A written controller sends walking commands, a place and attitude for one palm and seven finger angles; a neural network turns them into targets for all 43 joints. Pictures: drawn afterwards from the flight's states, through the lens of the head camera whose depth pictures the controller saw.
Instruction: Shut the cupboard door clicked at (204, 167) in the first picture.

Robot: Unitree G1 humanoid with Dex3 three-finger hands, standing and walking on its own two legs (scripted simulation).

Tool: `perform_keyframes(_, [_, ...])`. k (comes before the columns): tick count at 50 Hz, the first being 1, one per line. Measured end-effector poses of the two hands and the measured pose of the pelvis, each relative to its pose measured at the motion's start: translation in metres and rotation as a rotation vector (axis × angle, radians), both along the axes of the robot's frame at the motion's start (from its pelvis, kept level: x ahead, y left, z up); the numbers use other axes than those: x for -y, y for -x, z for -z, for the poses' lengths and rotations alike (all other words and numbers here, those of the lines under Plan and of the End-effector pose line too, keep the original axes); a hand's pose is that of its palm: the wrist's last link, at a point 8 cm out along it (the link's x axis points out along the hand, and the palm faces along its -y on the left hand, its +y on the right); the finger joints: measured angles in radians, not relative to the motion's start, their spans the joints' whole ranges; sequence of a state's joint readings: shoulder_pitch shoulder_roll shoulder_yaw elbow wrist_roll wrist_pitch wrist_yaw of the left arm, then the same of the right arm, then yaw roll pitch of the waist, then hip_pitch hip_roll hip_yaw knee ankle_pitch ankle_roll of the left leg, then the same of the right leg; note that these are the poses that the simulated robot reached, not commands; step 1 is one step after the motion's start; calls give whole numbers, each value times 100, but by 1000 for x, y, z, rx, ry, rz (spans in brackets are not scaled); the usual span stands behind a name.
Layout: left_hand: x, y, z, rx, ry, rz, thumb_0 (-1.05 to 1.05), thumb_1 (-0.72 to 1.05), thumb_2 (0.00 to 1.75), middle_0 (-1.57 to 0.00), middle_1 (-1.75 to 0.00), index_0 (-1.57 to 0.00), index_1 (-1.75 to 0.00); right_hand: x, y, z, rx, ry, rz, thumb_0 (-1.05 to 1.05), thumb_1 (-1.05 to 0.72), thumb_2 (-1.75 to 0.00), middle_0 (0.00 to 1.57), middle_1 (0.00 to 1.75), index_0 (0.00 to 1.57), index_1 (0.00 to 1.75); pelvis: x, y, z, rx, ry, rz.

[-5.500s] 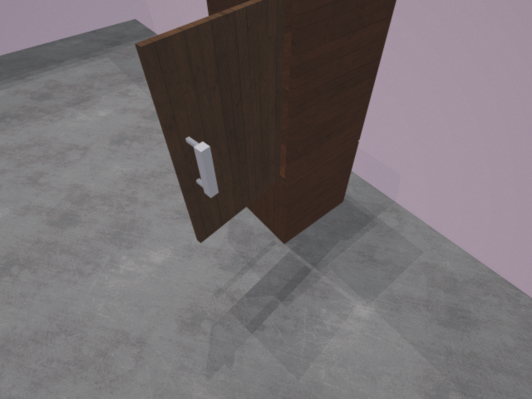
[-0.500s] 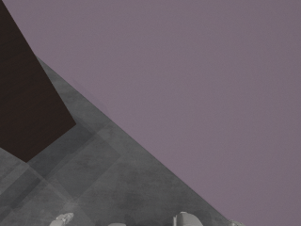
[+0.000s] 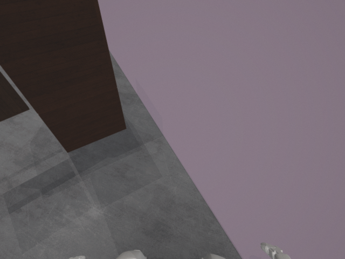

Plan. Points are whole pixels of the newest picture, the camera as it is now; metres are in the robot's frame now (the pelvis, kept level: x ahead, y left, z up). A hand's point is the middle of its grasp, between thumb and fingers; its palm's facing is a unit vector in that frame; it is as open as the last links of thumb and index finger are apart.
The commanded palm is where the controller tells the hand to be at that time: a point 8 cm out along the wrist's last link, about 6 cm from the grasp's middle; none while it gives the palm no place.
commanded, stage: turn to face it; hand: left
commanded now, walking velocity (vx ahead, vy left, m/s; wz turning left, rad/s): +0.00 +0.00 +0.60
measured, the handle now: out of the picture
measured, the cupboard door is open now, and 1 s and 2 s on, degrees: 98 98 98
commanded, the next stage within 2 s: take the last steps up to it in 1.12 s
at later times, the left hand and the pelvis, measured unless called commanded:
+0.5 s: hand out of the picture +0.05 +0.16 -0.14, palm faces +0.28 -0.92 -0.26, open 7.4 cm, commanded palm none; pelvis +0.02 -0.05 +0.02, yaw +18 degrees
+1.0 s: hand out of the picture +0.03 +0.18 -0.14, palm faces +0.53 -0.80 -0.29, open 7.4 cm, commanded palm none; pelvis +0.05 -0.06 +0.01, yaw +32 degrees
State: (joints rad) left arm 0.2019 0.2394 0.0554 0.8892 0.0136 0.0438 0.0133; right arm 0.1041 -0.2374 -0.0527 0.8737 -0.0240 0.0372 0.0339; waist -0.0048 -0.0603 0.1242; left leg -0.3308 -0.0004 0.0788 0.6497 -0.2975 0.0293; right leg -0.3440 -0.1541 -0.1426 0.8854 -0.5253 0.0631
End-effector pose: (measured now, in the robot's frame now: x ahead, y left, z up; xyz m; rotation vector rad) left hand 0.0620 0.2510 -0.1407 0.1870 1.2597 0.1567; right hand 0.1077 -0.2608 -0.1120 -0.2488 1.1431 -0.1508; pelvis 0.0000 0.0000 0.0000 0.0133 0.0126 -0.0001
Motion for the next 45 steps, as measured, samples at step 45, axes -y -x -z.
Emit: perform_keyframes(45, [24, 80, -28, 42, -47, -521, 0, 91, 90, -20, -30, -19, -30, -37, -119, -5, -80, 9, -502, 0, -91, -90, 20, 30, 20, 30, 46, -35, -19, 0, 35, -529])
